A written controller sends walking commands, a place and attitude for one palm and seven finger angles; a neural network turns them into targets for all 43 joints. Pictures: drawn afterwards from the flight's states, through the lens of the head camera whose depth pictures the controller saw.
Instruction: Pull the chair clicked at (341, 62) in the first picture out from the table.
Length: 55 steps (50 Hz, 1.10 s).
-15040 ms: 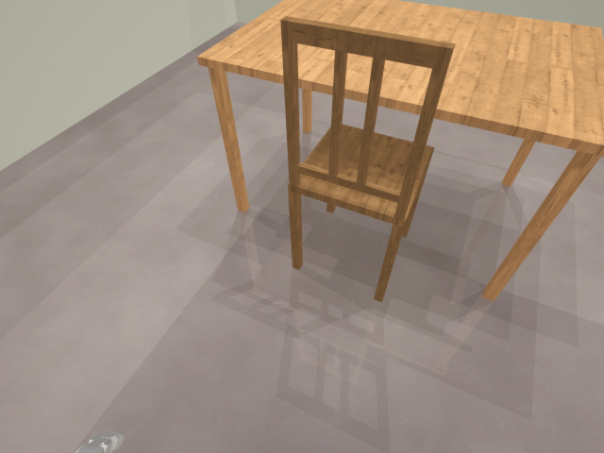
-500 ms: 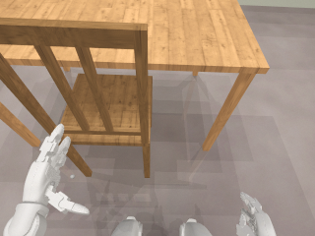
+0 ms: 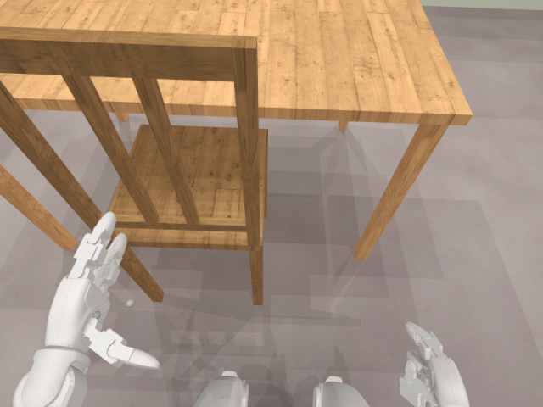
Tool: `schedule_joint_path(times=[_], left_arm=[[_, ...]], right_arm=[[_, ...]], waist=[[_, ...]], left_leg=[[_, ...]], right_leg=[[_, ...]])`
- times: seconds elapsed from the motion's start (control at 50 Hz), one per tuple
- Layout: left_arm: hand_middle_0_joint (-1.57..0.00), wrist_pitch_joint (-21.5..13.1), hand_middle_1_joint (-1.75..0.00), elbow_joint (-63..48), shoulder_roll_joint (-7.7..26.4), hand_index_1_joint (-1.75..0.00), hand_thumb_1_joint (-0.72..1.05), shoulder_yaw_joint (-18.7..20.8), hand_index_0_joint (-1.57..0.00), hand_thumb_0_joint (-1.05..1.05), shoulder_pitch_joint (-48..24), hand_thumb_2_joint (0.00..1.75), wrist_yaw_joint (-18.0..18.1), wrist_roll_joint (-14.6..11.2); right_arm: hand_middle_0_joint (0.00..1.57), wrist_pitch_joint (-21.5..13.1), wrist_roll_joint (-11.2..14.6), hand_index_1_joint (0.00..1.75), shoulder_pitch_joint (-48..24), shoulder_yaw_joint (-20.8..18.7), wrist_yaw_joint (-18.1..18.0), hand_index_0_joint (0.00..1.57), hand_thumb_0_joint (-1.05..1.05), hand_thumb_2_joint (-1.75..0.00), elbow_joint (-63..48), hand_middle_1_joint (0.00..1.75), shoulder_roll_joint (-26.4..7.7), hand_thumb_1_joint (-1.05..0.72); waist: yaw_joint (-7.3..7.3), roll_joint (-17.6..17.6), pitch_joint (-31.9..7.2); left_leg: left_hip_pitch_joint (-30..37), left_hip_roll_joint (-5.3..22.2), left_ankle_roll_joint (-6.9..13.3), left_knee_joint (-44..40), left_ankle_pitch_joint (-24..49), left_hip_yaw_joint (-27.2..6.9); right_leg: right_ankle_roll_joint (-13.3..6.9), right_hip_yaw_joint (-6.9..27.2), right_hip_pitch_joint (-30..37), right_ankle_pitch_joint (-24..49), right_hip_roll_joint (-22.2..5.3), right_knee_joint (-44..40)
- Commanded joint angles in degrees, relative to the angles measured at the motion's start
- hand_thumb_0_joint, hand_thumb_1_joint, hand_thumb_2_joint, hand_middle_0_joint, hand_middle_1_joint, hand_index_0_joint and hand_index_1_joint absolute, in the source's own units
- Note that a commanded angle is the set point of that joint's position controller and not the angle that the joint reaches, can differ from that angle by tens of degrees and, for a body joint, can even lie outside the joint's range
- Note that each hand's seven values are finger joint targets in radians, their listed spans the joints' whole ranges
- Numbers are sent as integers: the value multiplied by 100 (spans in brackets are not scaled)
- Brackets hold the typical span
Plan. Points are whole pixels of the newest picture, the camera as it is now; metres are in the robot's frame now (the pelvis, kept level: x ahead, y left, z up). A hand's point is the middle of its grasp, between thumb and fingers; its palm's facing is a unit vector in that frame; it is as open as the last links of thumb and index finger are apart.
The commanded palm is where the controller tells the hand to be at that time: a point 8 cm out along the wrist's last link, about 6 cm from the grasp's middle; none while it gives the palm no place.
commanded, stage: aim the fingers beside a spindle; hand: left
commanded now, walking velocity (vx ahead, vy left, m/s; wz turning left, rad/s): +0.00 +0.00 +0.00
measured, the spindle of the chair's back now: (123, 164) +0.48 +0.28 +0.04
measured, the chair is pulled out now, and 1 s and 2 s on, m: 0.00 0.00 0.00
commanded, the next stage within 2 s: push the fingers through the gap in 1.88 s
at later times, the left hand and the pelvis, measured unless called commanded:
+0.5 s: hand (158, 284) +0.28 +0.18 +0.02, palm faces -0.01 -1.00 -0.06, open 16.9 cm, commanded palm +0.26 +0.24 +0.02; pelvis +0.00 -0.01 -0.01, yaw +0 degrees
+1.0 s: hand (169, 272) +0.30 +0.17 +0.00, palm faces +0.00 -1.00 -0.05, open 16.9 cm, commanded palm +0.29 +0.23 +0.00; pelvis -0.01 -0.01 -0.03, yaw -1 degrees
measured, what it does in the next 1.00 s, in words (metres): stands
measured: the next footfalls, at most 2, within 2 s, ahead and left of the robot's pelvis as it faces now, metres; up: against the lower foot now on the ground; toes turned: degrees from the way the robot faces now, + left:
none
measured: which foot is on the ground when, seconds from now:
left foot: down 0.00-1.00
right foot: down 0.00-1.00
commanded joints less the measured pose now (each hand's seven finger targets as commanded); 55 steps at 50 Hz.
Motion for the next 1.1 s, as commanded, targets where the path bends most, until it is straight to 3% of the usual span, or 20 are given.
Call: schedule_joint_path(times=[0.0,0.04,0.06,0.14,0.18,0.26,0.32,0.38,0.4,0.44,0.46,0.5,0.58,0.66,0.76,0.86,0.9,0.98,1.06,1.08], left_arm=[[-6,-446,-8,-1137,687,-8,-50,265,-6,0,-587,30,62,-39],[-6,-436,-8,-1038,837,-8,-50,446,-6,0,-487,30,114,-3],[-6,-419,-8,-974,695,-8,-50,309,-6,0,-576,30,104,0],[-6,-464,-8,-999,786,-8,-50,399,-6,0,-662,30,181,20],[-6,-479,-8,-1016,765,-8,-50,374,-6,0,-780,30,189,17],[-6,-487,-8,-733,753,-8,-50,374,-6,0,-910,30,201,37],[-6,-521,-8,-672,712,-8,-50,278,-6,0,-1268,30,198,53],[-6,-557,-8,-709,720,-8,-50,248,-6,0,-1422,30,215,74],[-6,-535,-8,-587,685,-8,-50,250,-6,0,-1306,30,224,74],[-6,-528,-8,-437,868,-8,-50,424,-6,0,-1460,30,235,76],[-6,-555,-8,-492,867,-8,-50,418,-6,0,-1617,30,240,84],[-6,-553,-8,-327,869,-8,-50,462,-6,0,-1638,30,253,85],[-6,-584,-8,-280,821,-8,-50,432,-6,0,-1640,30,236,80],[-6,-566,-8,-122,683,-8,-50,233,-6,0,-1953,30,236,121],[-6,-648,-8,-108,829,-8,-50,407,-6,0,-2027,30,278,126],[-6,-671,-8,82,825,-8,-50,414,-6,0,-2183,30,286,149],[-6,-689,-8,80,722,-8,-50,260,-6,0,-2485,30,288,161],[-6,-685,-8,245,821,-8,-50,372,-6,0,-2467,30,329,173],[-6,-714,-8,279,736,-8,-50,220,-6,0,-2764,30,363,239],[-6,-707,-8,352,799,-8,-50,303,-6,0,-2828,30,393,228]], right_arm=[[20,-323,-9,30,-58,-360,-45,20,0,-90,-793,30,-804,-90],[20,-289,-10,30,-46,-375,-43,20,0,-90,-783,30,-813,-90],[20,-272,-12,30,-78,-357,-33,20,0,-90,-811,30,-798,-90],[20,-237,-11,30,-87,-373,-25,20,0,-90,-816,30,-800,-90],[20,-223,-24,30,-45,-373,-16,20,0,-90,-793,30,-791,-90],[20,-168,-22,30,-50,-368,-2,20,0,-90,-769,30,-805,-90],[20,-164,-16,30,-64,-356,-11,20,0,-90,-748,30,-826,-90],[20,-167,-30,30,-28,-372,-3,20,0,-90,-739,30,-836,-90],[20,-152,-31,30,-1,-374,0,20,0,-90,-739,30,-824,-90],[20,-128,-33,30,9,-370,-12,20,0,-90,-702,30,-849,-90],[20,-117,-43,30,-28,-367,-8,20,0,-90,-688,30,-833,-90],[20,-88,-29,30,-29,-365,0,20,0,-90,-689,30,-829,-90],[20,-70,-38,30,-15,-382,16,20,0,-90,-695,30,-822,-90],[20,-33,-37,30,6,-367,29,20,0,-90,-660,30,-840,-90],[20,-10,-51,30,13,-384,31,20,0,-90,-651,30,-833,-90],[20,47,-55,30,15,-387,45,20,0,-90,-613,30,-832,-90],[20,60,-56,30,1,-378,43,20,0,-90,-595,30,-835,-90],[20,91,-58,30,32,-396,45,20,0,-90,-569,30,-863,-90],[20,113,-66,30,19,-388,56,20,0,-90,-553,30,-877,-90],[20,130,-71,30,22,-393,49,20,0,-90,-546,30,-878,-90]], waist=[[-122,134,-1399],[-75,15,-1476],[-102,102,-1393],[-52,121,-1543],[-73,149,-1685],[-100,-6,-1541],[-152,101,-1512],[-129,117,-1760],[-128,-30,-1775],[-122,-128,-1770],[-125,34,-1820],[-120,-16,-1694],[-84,-17,-1909],[-199,-48,-1777],[-115,-19,-2067],[-140,8,-1957],[-223,-2,-1934],[-191,-52,-2040],[-219,106,-2092],[-223,-25,-2104]], left_leg=[[814,-77,-34,-969,1646,-211],[726,-74,-35,-950,1695,-205],[671,-94,-31,-939,1601,-177],[669,-81,-23,-895,1706,-171],[670,-87,-21,-832,1781,-143],[470,-87,-13,-800,1600,-141],[398,-94,-5,-737,1447,-122],[470,-85,-7,-708,1568,-140],[426,-89,7,-681,1588,-110],[233,-90,18,-619,1525,-112],[241,-98,13,-603,1501,-91],[167,-99,7,-607,1420,-81],[203,-97,10,-564,1568,-68],[90,-92,21,-485,1449,-80],[49,-100,24,-423,1525,-59],[-46,-97,19,-368,1459,-56],[-65,-97,26,-334,1359,-64],[-98,-83,13,-291,1383,-81],[-60,-79,2,-276,1332,-111],[-132,-81,18,-228,1281,-94]], right_leg=[[-27,279,785,1061,192,-693],[-30,273,848,1102,204,-640],[-17,296,797,1051,188,-655],[-35,318,824,1141,190,-590],[-19,355,886,1271,177,-564],[-16,365,810,1132,183,-549],[-14,420,688,1005,167,-536],[-18,411,710,1113,159,-450],[-2,432,786,1177,161,-469],[2,472,801,1148,167,-439],[6,505,787,1143,152,-425],[3,507,734,1071,154,-428],[1,519,813,1259,151,-351],[13,505,581,1151,160,-309],[1,565,722,1248,148,-239],[-1,564,571,1188,155,-197],[9,569,470,1098,153,-196],[3,551,408,1103,161,-124],[-16,516,214,989,156,-53],[-1,551,235,960,158,-64]])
